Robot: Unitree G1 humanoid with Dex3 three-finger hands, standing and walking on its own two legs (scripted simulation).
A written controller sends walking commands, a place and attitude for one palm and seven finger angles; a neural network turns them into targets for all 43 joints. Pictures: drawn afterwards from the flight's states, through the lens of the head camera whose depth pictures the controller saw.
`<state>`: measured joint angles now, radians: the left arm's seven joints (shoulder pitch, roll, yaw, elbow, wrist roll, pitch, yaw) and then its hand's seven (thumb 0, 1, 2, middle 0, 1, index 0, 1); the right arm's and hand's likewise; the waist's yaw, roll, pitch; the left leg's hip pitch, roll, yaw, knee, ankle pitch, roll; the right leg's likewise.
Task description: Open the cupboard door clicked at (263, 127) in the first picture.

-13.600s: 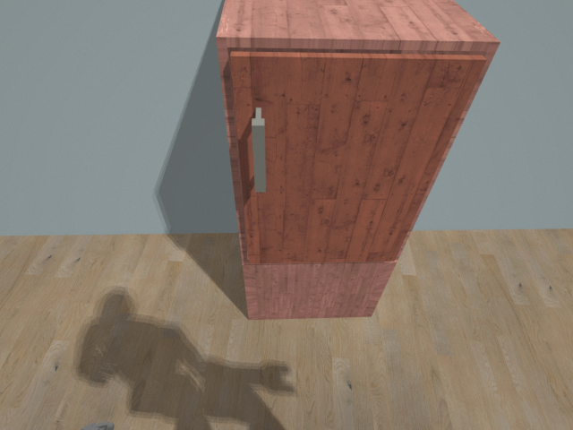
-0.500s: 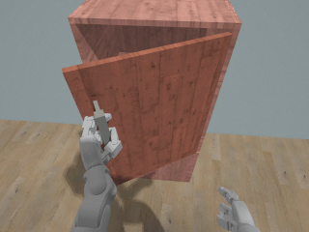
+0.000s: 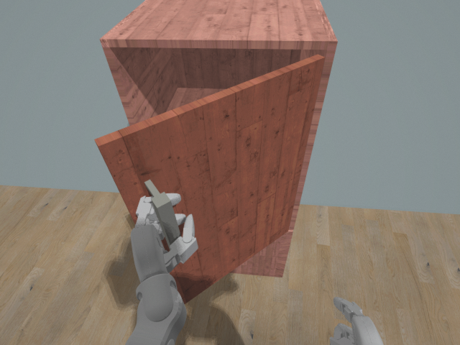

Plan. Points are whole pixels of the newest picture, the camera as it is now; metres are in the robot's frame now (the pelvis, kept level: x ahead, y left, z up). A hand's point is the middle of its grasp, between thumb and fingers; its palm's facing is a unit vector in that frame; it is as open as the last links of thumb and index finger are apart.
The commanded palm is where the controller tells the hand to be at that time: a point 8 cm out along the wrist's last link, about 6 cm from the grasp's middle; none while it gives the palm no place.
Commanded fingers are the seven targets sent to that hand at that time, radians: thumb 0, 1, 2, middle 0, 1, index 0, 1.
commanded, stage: open thumb and fingers to let go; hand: left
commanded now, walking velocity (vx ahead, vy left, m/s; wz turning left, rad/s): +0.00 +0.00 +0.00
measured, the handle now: (165, 221) +0.30 +0.13 +0.09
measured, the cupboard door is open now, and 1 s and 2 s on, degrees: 42 44 43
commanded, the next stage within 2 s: slide the hand sideways off the handle in 0.60 s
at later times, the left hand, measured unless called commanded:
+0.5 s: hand (184, 234) +0.27 +0.09 +0.09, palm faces +0.33 -0.94 +0.00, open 14.2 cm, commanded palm +0.22 +0.13 +0.09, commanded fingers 0.00 -0.50 0.30 -0.17 -0.45 -0.17 -0.45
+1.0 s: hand (179, 263) +0.22 +0.09 +0.09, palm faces -0.13 -0.99 +0.02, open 16.1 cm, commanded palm +0.20 +0.15 +0.09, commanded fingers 0.00 -0.50 0.30 -0.15 -0.30 -0.15 -0.30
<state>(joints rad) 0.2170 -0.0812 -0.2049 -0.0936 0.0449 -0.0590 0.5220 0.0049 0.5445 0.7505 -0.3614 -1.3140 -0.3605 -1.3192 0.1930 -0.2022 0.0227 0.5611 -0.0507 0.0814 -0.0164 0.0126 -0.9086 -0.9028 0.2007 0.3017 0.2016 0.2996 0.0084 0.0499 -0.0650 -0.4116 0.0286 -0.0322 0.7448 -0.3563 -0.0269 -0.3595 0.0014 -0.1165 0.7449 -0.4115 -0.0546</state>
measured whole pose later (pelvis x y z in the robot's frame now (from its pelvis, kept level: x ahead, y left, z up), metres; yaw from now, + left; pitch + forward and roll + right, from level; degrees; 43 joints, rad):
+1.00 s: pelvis -0.01 +0.03 -0.01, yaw -2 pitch +2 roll +0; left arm 0.32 0.08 -0.23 -0.21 -0.08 -0.12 0.04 -0.02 -0.50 0.30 -0.20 -0.35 -0.18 -0.36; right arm 0.24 -0.21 0.05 0.46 0.01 -0.02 -0.01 0.01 -0.91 -0.90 0.20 0.30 0.20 0.30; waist 0.00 0.05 -0.05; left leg -0.46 0.01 0.01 0.80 -0.38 0.01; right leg -0.41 -0.02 -0.07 0.79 -0.41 -0.01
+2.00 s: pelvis +0.00 +0.03 -0.02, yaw -1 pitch +5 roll -2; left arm 0.65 0.20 0.06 -0.37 -0.27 -0.25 -0.24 -0.02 -0.50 0.30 -0.15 -0.30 -0.16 -0.31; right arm 0.26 -0.23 0.02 0.45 0.04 -0.15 -0.05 0.01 -0.91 -0.90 0.20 0.30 0.20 0.30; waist 0.03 0.06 -0.10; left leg -0.60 0.02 -0.03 0.94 -0.44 0.00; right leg -0.52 -0.01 -0.11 0.89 -0.47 -0.02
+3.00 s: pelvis +0.02 +0.04 +0.03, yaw -2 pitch -4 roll -1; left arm 0.53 0.32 0.24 -0.43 -0.05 -0.04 0.12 0.00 0.25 0.63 -0.18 -0.30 -0.18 -0.30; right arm 0.20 -0.22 0.05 0.61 0.00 -0.12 -0.08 0.01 -0.91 -0.90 0.20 0.30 0.20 0.30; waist 0.07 0.05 0.01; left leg -0.14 0.00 0.03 0.47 -0.27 0.02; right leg -0.09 -0.02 -0.06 0.43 -0.28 0.01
